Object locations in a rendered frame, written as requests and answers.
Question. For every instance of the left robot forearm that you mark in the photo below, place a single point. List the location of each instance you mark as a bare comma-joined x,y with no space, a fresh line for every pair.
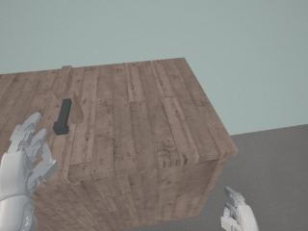
17,214

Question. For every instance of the counter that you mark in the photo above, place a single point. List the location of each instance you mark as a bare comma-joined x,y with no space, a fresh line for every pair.
144,144

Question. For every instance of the robot right hand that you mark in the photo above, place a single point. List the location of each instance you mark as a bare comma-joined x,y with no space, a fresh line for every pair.
242,219

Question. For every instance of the robot left hand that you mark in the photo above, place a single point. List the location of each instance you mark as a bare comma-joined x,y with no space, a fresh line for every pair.
17,163

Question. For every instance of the tap lever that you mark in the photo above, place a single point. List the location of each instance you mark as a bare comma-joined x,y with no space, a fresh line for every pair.
61,127

